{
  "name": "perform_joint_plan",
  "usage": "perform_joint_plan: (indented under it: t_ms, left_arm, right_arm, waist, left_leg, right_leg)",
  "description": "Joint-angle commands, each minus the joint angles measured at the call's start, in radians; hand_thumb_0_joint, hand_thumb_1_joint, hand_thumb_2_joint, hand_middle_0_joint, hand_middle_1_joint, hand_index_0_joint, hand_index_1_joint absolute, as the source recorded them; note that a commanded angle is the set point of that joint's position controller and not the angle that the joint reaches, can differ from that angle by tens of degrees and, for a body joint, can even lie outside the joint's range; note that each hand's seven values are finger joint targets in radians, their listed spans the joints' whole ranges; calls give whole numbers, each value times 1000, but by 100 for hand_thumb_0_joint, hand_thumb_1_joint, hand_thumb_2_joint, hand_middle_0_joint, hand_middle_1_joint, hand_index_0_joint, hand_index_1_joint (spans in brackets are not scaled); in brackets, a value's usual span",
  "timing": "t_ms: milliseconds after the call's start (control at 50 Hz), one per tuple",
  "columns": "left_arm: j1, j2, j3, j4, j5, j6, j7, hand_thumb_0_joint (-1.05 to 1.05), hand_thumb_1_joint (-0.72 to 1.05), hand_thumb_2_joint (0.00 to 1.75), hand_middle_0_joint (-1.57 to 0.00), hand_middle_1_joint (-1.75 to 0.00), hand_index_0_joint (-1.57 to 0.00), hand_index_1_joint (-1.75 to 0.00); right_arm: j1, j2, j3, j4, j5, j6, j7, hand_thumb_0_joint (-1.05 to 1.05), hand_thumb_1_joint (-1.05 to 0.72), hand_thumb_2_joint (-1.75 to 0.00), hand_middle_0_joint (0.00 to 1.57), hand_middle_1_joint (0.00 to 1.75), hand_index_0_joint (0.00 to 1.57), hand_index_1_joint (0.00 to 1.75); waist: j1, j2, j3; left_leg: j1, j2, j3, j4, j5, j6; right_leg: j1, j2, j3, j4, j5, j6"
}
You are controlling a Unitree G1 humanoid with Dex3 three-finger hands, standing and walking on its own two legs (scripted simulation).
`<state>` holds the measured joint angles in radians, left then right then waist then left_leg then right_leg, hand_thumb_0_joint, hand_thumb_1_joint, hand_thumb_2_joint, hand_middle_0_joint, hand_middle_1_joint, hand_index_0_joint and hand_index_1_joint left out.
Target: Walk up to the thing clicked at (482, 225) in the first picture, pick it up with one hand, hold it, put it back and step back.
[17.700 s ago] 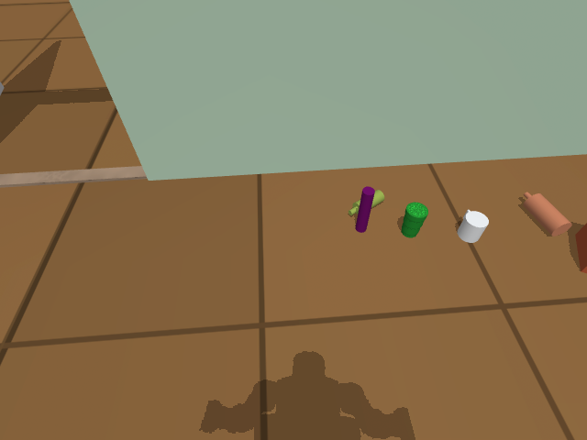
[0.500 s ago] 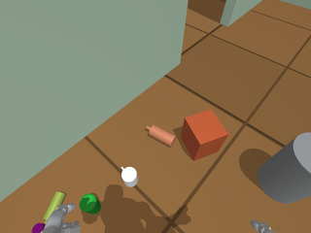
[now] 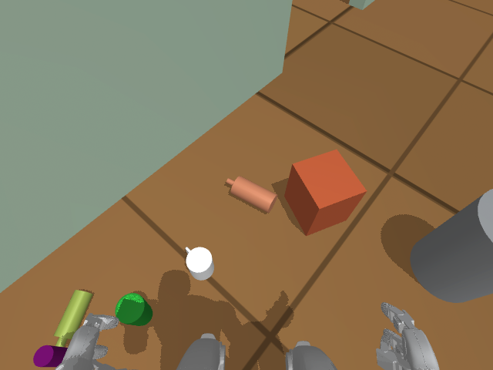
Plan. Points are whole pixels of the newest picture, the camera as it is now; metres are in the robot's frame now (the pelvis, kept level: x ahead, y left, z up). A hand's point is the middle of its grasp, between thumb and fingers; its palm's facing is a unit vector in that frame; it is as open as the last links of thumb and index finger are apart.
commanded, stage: rise first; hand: left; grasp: from above
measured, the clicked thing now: (197, 260) +0.48 +0.20 -0.65
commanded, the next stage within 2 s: none
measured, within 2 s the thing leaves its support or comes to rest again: neither
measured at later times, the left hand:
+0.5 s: hand (121, 358) +0.15 +0.26 -0.21, palm faces -0.31 -0.76 -0.57, open 14.2 cm
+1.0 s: hand (158, 295) +0.30 +0.26 -0.40, palm faces -0.46 -0.26 -0.85, open 14.0 cm
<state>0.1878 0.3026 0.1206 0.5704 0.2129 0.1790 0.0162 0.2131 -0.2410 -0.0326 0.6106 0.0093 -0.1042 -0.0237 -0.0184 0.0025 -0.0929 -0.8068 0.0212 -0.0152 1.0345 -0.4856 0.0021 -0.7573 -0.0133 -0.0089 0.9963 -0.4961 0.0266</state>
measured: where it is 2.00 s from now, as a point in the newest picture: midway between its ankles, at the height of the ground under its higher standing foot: outside the picture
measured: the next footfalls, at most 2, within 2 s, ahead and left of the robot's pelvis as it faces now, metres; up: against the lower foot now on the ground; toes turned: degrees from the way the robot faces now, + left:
none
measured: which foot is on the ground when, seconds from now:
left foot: down 0.00-1.00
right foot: down 0.00-1.00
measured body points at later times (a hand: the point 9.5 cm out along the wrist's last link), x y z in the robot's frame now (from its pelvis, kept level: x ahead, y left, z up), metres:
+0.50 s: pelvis -0.02 +0.00 -0.07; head +0.11 +0.01 +0.36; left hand +0.16 +0.30 -0.18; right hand +0.17 -0.25 -0.16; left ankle +0.01 +0.11 -0.67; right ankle -0.01 -0.14 -0.67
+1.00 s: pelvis -0.09 -0.02 -0.27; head +0.11 -0.01 +0.13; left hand +0.32 +0.27 -0.35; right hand +0.02 -0.29 -0.40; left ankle +0.01 +0.11 -0.67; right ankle -0.01 -0.14 -0.67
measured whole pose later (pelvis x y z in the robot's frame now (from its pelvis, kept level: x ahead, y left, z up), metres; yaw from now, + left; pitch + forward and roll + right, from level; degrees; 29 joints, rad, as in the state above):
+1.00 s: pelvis -0.09 -0.02 -0.27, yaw -3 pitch +33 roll -3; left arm -0.61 0.56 0.07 1.02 0.90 -0.13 0.16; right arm 0.12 -0.27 -0.05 0.73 -0.03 -0.12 0.05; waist -0.06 0.02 -0.14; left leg -1.99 0.03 -0.08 2.04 -0.64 -0.03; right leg -1.94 0.01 -0.04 2.02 -0.67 0.01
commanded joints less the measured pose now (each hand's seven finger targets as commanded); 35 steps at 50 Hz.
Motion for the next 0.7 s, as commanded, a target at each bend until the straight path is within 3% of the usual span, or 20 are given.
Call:
perform_joint_plan:
  t_ms: [0, 120, 260, 320, 400, 480, 520, 580, 640, 680]
  left_arm:
    - [58, 178, 59, -210, 14, 20, 14, 0, -55, 100, -7, -106, -5, -107]
    - [83, 162, 45, -250, 40, 57, 13, 0, -56, 98, -7, -107, -7, -107]
    - [145, 167, 57, -336, 63, 39, 24, 0, -55, 98, -7, -108, -7, -108]
    - [84, 182, 47, -350, 84, 22, 33, 0, -57, 99, -7, -108, -6, -108]
    - [-52, 220, 55, -199, 161, -40, 41, 0, -58, 100, -7, -107, -6, -108]
    - [-214, 237, 31, -142, 252, -137, 54, 0, -55, 99, -6, -108, -6, -109]
    - [-239, 236, -4, -187, 289, -174, 66, 0, -53, 99, -6, -109, -6, -109]
    - [-277, 271, 2, -102, 345, -196, 91, 0, -55, 100, -7, -108, -6, -108]
    - [-451, 377, 56, -23, 430, -218, 124, 0, -56, 101, -6, -108, -6, -108]
    - [-500, 383, 60, 24, 478, -223, 144, 0, -55, 101, -6, -107, -6, -107]
  right_arm:
    - [14, -148, -61, -155, 3, -57, -20, 0, -88, -90, 20, 30, 20, 30]
    - [6, -140, -54, -186, -2, -74, -24, 0, -91, -90, 20, 30, 20, 30]
    - [-4, -133, -53, -217, -6, -97, -19, 0, -88, -90, 20, 30, 20, 30]
    - [-8, -135, -53, -216, -4, -104, -21, 0, -89, -90, 20, 30, 20, 30]
    - [-33, -149, -55, -188, -9, -118, -15, 0, -90, -90, 20, 30, 20, 30]
    - [-47, -168, -68, -160, -12, -140, 0, 0, -86, -89, 20, 30, 20, 30]
    - [-47, -177, -75, -147, -8, -145, 5, 0, -86, -89, 20, 30, 20, 30]
    - [-49, -202, -78, -105, -3, -141, 16, 0, -87, -90, 20, 30, 20, 30]
    - [-36, -211, -83, -63, -1, -124, 26, 0, -88, -90, 20, 30, 20, 30]
    - [-30, -211, -87, -50, -2, -111, 33, 0, -88, -90, 20, 30, 20, 30]
  waist:
    - [-10, 53, -252]
    - [-22, 59, -236]
    - [-5, 95, -284]
    - [-31, 78, -302]
    - [-44, 51, -273]
    - [-43, 79, -346]
    - [-31, 109, -472]
    - [-31, 118, -524]
    - [-16, 131, -566]
    - [-5, 110, -619]
  left_leg:
    - [182, -8, -2, -111, 343, 3]
    - [110, -1, -15, -58, 325, 3]
    - [52, -2, -26, 5, 284, -2]
    - [5, -5, -20, 63, 273, 5]
    - [-164, -8, -25, 194, 190, 12]
    - [-281, -17, -26, 296, 75, 6]
    - [-259, -16, -25, 344, 122, 3]
    - [-291, -10, -49, 422, 230, 0]
    - [-391, -15, -46, 513, 249, 5]
    - [-434, -17, -35, 558, 226, 10]
  right_leg:
    - [80, 28, -26, -93, 295, -43]
    - [-6, 32, -35, -32, 261, -47]
    - [-93, 34, -36, 58, 222, -52]
    - [-132, 35, -30, 90, 229, -48]
    - [-304, 33, -28, 217, 157, -50]
    - [-453, 26, -17, 344, 72, -52]
    - [-484, 29, -13, 398, 107, -54]
    - [-588, 29, -28, 505, 165, -60]
    - [-665, 30, -28, 583, 180, -62]
    - [-682, 31, -28, 606, 170, -61]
